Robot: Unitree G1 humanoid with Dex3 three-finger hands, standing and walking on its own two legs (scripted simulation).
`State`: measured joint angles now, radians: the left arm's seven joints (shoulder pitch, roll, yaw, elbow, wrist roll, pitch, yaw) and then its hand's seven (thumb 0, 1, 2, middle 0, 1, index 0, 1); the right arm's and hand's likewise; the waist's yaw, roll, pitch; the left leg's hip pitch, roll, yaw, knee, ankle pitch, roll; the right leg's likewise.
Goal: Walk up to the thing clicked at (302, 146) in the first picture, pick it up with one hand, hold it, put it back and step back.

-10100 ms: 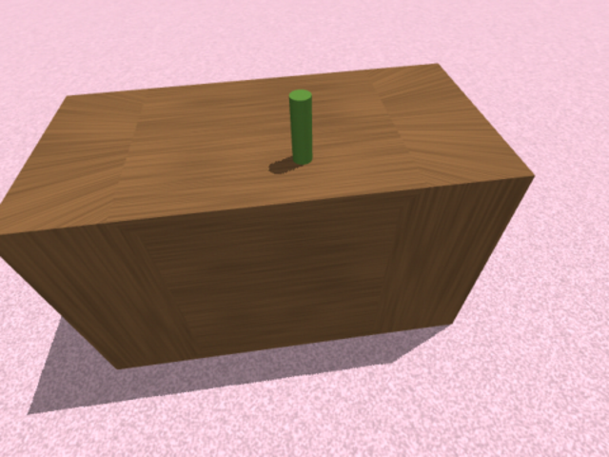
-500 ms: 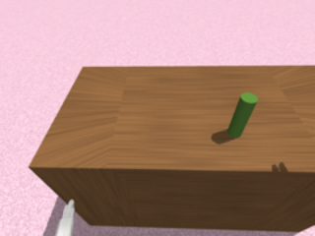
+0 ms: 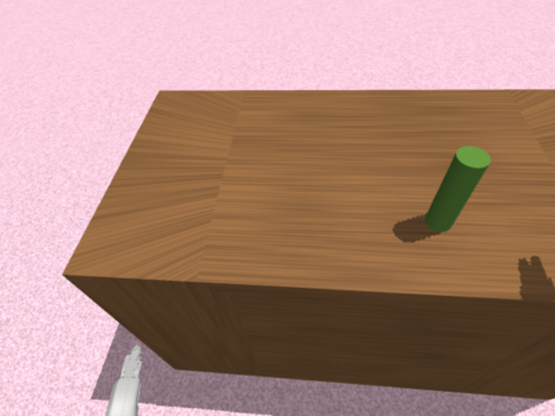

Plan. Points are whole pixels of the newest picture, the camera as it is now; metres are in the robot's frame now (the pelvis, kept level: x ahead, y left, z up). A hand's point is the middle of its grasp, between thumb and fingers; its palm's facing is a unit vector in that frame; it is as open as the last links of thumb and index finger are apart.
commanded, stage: go down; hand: right
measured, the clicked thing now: (453, 192) +0.50 -0.23 +0.02
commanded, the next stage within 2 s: approach in 1.60 s
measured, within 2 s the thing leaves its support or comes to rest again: neither
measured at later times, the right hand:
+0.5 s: hand out of the picture +0.38 -0.39 +0.14, palm faces +0.18 +0.98 +0.02, open 17.3 cm
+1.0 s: hand out of the picture +0.39 -0.40 +0.15, palm faces +0.21 +0.98 +0.02, open 17.3 cm
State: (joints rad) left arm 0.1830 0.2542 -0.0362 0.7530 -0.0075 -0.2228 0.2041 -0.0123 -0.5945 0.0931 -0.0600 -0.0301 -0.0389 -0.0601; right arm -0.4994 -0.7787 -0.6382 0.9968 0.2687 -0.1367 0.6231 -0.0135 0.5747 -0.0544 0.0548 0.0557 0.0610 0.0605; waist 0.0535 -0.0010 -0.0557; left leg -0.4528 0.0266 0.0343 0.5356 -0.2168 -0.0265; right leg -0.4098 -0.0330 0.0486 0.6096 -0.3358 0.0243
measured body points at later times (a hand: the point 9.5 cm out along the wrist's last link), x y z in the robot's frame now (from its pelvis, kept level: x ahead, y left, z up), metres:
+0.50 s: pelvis +0.00 -0.01 -0.01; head +0.05 -0.03 +0.44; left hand +0.15 +0.26 -0.07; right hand +0.36 -0.44 +0.14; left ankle +0.03 +0.14 -0.73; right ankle -0.02 -0.13 -0.73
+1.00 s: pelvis +0.00 -0.01 -0.02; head +0.06 -0.04 +0.43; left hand +0.14 +0.26 -0.07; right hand +0.37 -0.45 +0.15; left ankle +0.03 +0.14 -0.73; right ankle -0.02 -0.13 -0.73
